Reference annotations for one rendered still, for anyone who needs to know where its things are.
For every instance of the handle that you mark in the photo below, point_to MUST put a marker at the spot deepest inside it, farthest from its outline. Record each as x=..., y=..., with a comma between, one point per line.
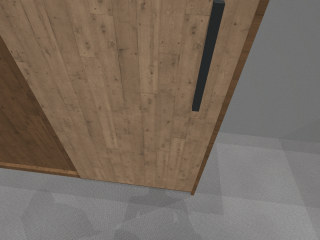
x=210, y=41

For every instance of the wardrobe door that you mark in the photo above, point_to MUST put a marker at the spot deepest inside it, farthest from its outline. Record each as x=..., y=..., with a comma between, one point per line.
x=26, y=135
x=116, y=79

